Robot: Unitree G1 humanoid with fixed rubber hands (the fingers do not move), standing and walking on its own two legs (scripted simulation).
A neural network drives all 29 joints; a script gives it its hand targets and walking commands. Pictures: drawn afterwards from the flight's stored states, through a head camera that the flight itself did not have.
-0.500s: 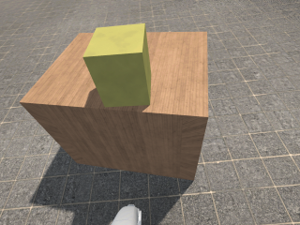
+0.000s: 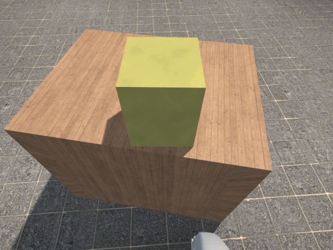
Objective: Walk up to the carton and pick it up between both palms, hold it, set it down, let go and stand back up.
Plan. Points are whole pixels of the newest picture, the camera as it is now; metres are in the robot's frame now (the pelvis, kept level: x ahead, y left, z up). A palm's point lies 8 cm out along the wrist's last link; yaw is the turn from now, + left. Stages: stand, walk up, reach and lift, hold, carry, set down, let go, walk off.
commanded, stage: walk up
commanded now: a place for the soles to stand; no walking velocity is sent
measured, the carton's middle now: (162, 95) +0.53 +0.01 +0.04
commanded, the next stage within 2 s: none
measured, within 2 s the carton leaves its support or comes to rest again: neither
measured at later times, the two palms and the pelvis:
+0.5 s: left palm out of the picture +0.11 +0.24 -0.12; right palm out of the picture +0.07 -0.26 -0.13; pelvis +0.01 +0.00 +0.00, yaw -3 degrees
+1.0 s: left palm out of the picture +0.08 +0.29 -0.12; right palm out of the picture -0.02 -0.22 -0.14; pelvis +0.02 +0.04 +0.00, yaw -6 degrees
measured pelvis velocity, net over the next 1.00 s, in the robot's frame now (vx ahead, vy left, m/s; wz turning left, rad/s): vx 0.02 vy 0.04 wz -0.10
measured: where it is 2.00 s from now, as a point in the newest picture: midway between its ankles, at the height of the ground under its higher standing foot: outside the picture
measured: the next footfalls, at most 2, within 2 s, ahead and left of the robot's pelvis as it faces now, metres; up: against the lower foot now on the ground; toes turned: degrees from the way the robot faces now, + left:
right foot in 0.10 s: +0.11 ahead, -0.11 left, +0.00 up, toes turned -3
